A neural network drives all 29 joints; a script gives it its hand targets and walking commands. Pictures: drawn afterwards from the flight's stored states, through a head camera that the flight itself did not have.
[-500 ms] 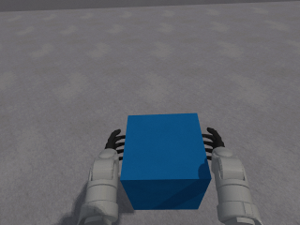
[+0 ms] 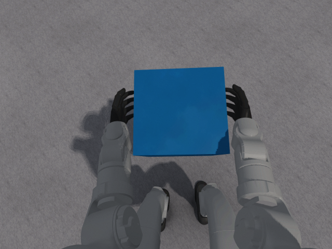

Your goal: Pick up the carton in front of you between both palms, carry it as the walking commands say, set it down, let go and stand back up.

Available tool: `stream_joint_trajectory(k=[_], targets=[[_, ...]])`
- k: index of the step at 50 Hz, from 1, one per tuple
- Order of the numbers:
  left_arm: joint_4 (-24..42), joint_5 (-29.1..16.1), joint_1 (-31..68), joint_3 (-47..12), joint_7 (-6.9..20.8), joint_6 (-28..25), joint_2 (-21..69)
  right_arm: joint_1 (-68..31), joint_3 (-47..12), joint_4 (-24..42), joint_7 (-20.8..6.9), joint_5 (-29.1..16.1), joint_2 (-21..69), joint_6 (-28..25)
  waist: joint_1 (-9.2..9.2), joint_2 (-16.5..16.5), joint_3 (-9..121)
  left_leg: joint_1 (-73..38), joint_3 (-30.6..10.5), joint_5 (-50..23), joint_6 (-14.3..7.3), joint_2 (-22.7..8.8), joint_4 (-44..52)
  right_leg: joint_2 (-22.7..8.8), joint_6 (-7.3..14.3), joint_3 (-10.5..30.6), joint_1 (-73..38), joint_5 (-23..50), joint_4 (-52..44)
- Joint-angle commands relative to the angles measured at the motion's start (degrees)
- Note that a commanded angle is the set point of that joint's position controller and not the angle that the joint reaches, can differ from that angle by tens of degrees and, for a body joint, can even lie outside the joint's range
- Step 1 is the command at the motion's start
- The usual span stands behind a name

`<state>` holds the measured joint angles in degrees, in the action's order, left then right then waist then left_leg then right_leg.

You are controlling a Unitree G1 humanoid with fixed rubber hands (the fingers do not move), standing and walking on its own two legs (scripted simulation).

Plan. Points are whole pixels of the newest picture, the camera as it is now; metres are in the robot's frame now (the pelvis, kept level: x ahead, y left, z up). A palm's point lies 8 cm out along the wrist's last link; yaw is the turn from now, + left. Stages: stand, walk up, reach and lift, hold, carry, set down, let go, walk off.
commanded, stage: set down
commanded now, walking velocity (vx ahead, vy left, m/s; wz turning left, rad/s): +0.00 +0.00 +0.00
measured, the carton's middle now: (179, 120) +0.40 +0.02 -0.15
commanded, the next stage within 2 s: none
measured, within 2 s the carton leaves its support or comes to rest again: rests again in 1.68 s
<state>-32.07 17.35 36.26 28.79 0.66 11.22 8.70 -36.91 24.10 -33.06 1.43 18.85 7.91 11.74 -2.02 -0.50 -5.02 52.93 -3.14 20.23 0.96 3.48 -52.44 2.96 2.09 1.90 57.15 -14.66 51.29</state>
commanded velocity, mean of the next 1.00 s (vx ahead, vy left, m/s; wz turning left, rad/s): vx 0.00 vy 0.00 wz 0.00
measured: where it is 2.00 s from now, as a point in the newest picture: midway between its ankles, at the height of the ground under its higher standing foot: (182, 214)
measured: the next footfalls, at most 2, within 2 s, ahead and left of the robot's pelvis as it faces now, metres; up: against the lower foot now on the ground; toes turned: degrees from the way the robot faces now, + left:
none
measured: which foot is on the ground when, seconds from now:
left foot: down 0.00-1.00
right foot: down 0.00-1.00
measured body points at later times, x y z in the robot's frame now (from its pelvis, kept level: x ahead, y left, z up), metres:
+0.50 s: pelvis -0.02 +0.02 -0.13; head +0.24 +0.00 +0.24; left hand +0.44 +0.17 -0.21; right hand +0.46 -0.13 -0.22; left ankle +0.04 +0.13 -0.68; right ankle +0.08 -0.09 -0.68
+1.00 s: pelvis -0.04 +0.00 -0.25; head +0.29 -0.02 +0.05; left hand +0.48 +0.17 -0.37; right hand +0.51 -0.13 -0.38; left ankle +0.04 +0.13 -0.68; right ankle +0.08 -0.09 -0.68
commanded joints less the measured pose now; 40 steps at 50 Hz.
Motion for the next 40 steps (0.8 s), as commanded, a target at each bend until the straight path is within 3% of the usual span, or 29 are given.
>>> stream_joint_trajectory(k=[1, 5, 9, 12, 23, 40], targets=[[1.0, -9.3, 31.8, -34.2, 10.2, -4.0, 47.0, -32.1, -33.7, 1.5, -8.1, -7.9, 48.5, -4.4, -1.32, 2.7, 61.1, 6.0, 0.8, -16.7, -0.2, 5.0, -1.0, 2.2, -2.1, 5.4, -41.2, 29.9, 8.0], [2.4, -11.6, 33.6, -37.6, 9.4, -1.9, 49.1, -34.2, -36.0, 2.6, -8.9, -8.8, 47.6, -2.5, -0.14, 3.2, 65.6, 7.4, 0.8, -15.9, 0.5, 5.3, -6.2, 3.7, -2.3, 3.2, -29.1, 20.9, 11.8], [-0.9, -11.1, 35.0, -35.5, 9.4, 1.4, 51.0, -35.3, -32.7, -1.7, -11.0, -7.5, 47.0, 0.4, 0.94, 2.4, 59.7, 11.5, 0.7, -9.7, 1.1, 5.4, -9.2, 4.4, -1.6, 1.5, -14.7, 9.9, 13.9], [-3.3, -10.3, 37.2, -33.0, 9.3, 3.0, 51.2, -37.0, -29.5, -5.3, -12.4, -6.6, 46.4, 2.0, 1.22, 1.9, 56.9, 14.7, 0.9, -7.0, 1.4, 5.5, -11.4, 4.7, -1.3, 0.8, -7.0, 5.9, 16.1], [-4.5, -10.8, 48.0, -30.6, 6.7, 2.1, 48.3, -45.9, -25.6, -10.3, -13.0, -7.6, 44.5, 1.8, 0.64, 2.1, 63.0, 23.8, 2.6, -8.0, 1.8, 6.8, -23.2, 5.5, -1.9, -0.3, 7.0, 6.5, 27.2], [-4.2, -14.7, 63.1, -29.3, 6.2, 3.7, 41.9, -60.0, -26.6, -10.8, -9.9, -11.1, 40.4, 4.3, 0.34, 5.5, 68.9, 43.0, 6.5, -1.1, 1.7, 7.7, -40.3, 5.4, -3.1, -0.7, 10.3, 5.7, 42.4]])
